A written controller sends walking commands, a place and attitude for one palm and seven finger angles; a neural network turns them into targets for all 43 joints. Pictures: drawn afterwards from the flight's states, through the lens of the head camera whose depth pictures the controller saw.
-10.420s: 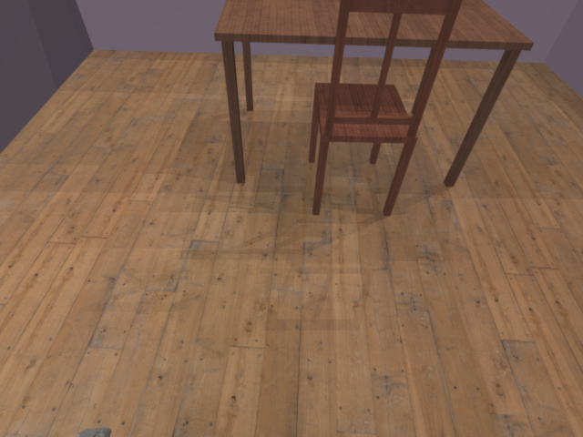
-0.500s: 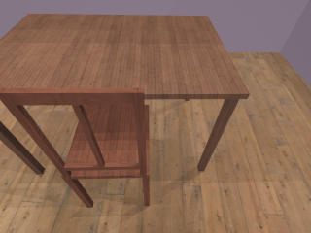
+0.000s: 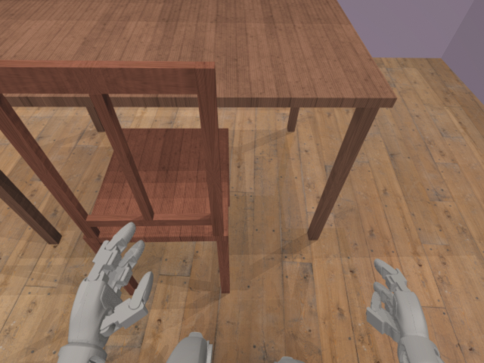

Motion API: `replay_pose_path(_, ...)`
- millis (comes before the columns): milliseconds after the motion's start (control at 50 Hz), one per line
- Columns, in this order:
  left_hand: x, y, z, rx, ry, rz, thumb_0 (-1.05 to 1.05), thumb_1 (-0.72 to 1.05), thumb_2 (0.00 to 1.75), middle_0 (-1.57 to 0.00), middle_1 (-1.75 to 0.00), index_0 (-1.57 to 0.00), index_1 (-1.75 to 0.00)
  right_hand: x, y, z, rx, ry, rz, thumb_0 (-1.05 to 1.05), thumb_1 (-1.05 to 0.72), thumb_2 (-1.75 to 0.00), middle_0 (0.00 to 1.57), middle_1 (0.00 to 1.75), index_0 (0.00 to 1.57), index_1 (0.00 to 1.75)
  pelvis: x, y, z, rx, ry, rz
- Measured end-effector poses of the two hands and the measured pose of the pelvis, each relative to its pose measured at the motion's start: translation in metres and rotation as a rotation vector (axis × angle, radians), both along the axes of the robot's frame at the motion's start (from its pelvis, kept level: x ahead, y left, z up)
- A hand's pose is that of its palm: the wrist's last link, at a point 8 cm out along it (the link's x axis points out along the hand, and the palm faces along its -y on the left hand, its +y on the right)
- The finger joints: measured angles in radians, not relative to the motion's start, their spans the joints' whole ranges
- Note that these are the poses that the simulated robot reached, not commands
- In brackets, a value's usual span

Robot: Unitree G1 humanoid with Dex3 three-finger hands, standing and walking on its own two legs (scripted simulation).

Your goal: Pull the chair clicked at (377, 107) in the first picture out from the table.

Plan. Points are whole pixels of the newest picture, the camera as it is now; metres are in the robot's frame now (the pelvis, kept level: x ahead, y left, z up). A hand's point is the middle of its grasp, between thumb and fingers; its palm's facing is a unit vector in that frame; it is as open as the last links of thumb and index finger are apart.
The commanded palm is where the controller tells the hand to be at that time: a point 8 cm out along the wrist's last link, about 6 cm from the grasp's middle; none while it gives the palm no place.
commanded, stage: raise the hand toward the chair's back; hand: left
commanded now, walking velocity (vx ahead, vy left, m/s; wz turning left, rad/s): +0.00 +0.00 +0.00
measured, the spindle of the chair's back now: (129, 168) +0.45 +0.26 +0.04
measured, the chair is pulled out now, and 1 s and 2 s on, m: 0.00 0.00 0.00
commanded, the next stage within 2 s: aim the fingers beside a spindle in 1.72 s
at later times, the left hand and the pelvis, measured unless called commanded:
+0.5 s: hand (110, 293) +0.21 +0.21 +0.04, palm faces +0.10 -0.99 -0.03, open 13.2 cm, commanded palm +0.18 +0.26 +0.04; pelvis -0.01 +0.02 -0.01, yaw +0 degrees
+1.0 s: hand (88, 285) +0.22 +0.24 +0.05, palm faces +0.09 -1.00 -0.03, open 16.7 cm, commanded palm +0.20 +0.29 +0.05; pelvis -0.01 +0.04 +0.00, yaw +1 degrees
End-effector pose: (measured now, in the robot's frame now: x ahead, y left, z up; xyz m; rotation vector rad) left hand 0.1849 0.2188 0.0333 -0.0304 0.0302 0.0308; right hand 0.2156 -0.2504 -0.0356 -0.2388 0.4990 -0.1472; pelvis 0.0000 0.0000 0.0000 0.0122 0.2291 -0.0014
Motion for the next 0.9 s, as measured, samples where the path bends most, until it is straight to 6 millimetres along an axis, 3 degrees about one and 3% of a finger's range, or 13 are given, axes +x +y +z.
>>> replay_pose_path(60,-0.027,0.008,-0.022,0.003,0.101,0.079,0.01,0.59,0.76,-0.17,-0.25,-0.17,-0.25,0.010,0.007,-0.003,-0.011,-0.029,0.025,0.01,-0.91,-0.90,0.20,0.30,0.19,0.30,-0.004,-0.002,-0.011,-0.011,0.006,0.012)
replay_pose_path(140,-0.043,0.023,-0.013,0.064,0.048,0.156,0.02,0.50,0.73,-0.16,-0.24,-0.16,-0.24,0.006,0.022,-0.018,-0.017,-0.004,0.069,0.01,-0.91,-0.90,0.20,0.30,0.19,0.30,-0.009,-0.005,-0.019,-0.037,0.014,0.029)
replay_pose_path(220,-0.029,0.026,0.003,0.088,-0.064,0.093,0.02,0.40,0.69,-0.15,-0.22,-0.15,-0.22,-0.015,0.036,-0.042,0.009,0.074,0.089,0.01,-0.91,-0.90,0.20,0.30,0.20,0.30,-0.015,-0.005,-0.024,-0.060,0.024,0.040)
replay_pose_path(300,-0.006,0.025,-0.001,0.062,-0.011,0.001,0.01,0.31,0.65,-0.14,-0.21,-0.14,-0.21,-0.046,0.043,-0.060,0.053,0.166,0.045,0.01,-0.90,-0.90,0.20,0.30,0.20,0.30,-0.018,-0.001,-0.021,-0.064,0.028,0.033)
replay_pose_path(400,0.004,0.031,-0.003,0.044,0.083,0.021,0.01,0.19,0.60,-0.13,-0.19,-0.13,-0.19,-0.080,0.040,-0.062,0.070,0.242,-0.044,0.01,-0.90,-0.90,0.21,0.30,0.20,0.30,-0.015,0.007,-0.011,-0.057,0.027,0.015)
replay_pose_path(500,0.004,0.043,0.007,0.063,0.031,0.065,0.01,0.08,0.55,-0.12,-0.17,-0.12,-0.17,-0.096,0.031,-0.057,0.033,0.273,-0.081,0.01,-0.90,-0.90,0.21,0.30,0.20,0.30,-0.013,0.016,-0.007,-0.056,0.034,0.007)
replay_pose_path(660,0.002,0.055,0.002,0.055,0.020,0.045,0.00,-0.11,0.47,-0.10,-0.14,-0.10,-0.14,-0.077,0.029,-0.045,-0.029,0.225,-0.064,0.01,-0.91,-0.90,0.20,0.30,0.20,0.30,-0.013,0.029,-0.009,-0.069,0.039,0.014)
replay_pose_path(900,0.007,0.069,0.012,0.062,0.004,0.056,0.00,-0.38,0.35,-0.07,-0.10,-0.07,-0.10,-0.036,0.070,-0.024,0.002,0.123,0.045,0.01,-0.91,-0.90,0.20,0.30,0.20,0.30,-0.012,0.038,-0.004,-0.084,0.025,0.028)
